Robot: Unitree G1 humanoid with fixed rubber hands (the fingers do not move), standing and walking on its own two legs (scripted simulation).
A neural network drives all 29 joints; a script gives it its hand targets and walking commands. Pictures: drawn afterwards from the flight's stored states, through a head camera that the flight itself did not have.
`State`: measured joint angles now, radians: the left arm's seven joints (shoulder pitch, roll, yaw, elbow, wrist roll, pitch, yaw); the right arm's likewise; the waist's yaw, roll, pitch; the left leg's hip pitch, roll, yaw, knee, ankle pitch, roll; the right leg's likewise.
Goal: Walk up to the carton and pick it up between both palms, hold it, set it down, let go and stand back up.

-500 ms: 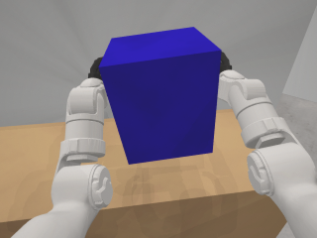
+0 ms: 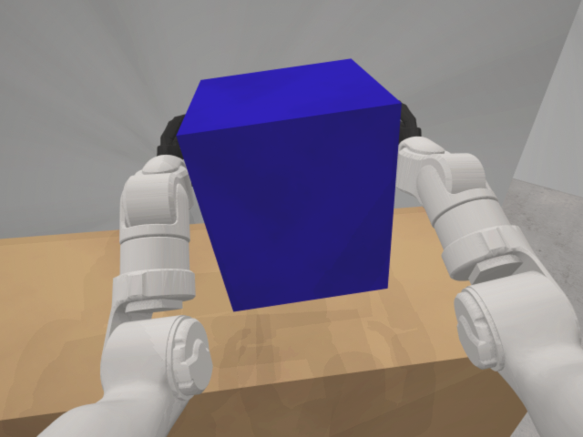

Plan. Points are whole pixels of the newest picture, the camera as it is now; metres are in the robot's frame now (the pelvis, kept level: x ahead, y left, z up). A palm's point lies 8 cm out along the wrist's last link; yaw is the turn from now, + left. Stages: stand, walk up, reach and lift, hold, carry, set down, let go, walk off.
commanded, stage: hold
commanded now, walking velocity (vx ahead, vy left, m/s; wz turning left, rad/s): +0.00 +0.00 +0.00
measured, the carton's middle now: (293, 183) +0.37 -0.01 +0.25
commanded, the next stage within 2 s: none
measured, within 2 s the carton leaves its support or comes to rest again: neither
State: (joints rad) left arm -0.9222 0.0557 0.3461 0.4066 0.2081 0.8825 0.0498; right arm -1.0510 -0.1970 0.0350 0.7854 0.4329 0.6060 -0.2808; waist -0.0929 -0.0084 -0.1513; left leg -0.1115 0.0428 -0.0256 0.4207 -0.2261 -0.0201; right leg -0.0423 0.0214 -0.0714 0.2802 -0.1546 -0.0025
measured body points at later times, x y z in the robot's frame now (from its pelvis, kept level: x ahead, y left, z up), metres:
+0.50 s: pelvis -0.01 +0.00 +0.00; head -0.10 +0.02 +0.44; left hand +0.38 +0.15 +0.29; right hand +0.38 -0.16 +0.30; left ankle +0.01 +0.12 -0.75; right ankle +0.00 -0.12 -0.75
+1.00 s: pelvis +0.00 +0.00 +0.00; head -0.10 +0.02 +0.44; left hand +0.39 +0.15 +0.29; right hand +0.38 -0.16 +0.29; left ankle +0.01 +0.12 -0.75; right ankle +0.00 -0.12 -0.75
